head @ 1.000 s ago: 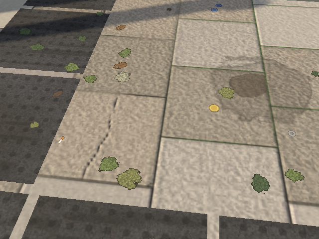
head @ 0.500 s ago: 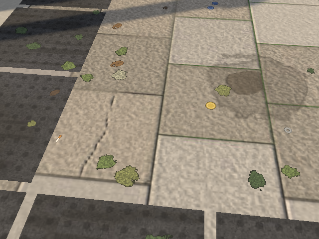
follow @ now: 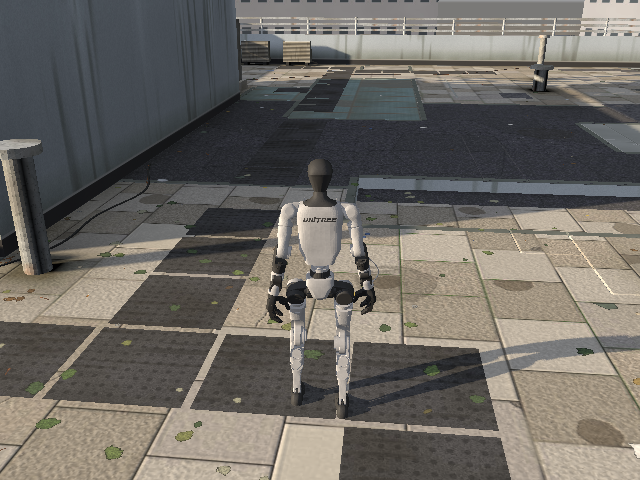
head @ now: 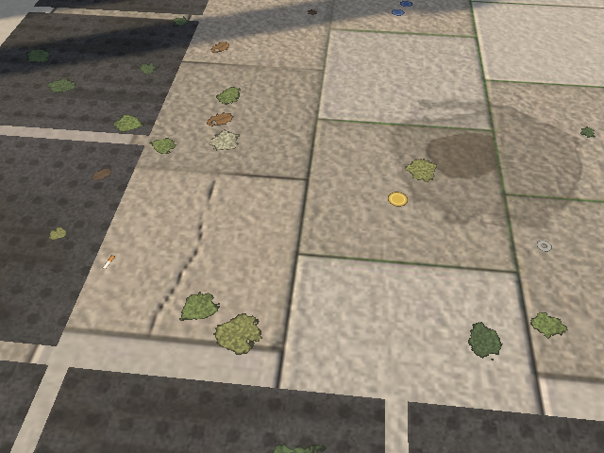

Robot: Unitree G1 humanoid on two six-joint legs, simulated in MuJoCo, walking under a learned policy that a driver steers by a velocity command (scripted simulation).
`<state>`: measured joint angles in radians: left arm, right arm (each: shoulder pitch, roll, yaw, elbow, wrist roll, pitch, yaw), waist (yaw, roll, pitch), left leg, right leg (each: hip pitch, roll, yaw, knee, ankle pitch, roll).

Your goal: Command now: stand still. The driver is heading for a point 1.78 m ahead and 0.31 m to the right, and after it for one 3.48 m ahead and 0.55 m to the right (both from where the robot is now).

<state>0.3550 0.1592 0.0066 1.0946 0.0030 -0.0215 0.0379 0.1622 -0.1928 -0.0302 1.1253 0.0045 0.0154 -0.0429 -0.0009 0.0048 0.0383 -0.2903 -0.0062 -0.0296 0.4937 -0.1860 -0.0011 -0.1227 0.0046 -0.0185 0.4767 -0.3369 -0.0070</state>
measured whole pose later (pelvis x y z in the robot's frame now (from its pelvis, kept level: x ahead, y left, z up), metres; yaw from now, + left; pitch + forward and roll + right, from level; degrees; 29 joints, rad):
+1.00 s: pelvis +0.04 +0.01 +0.00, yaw +0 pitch +0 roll +0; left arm 0.48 0.18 0.04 1.07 -0.02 -0.05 0.04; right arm 0.25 -0.19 -0.03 1.11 0.03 -0.05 -0.02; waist 0.03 -0.03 -0.01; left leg -0.36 0.00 0.04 0.76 -0.43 0.07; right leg -0.08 -0.01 -0.01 0.48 -0.40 -0.02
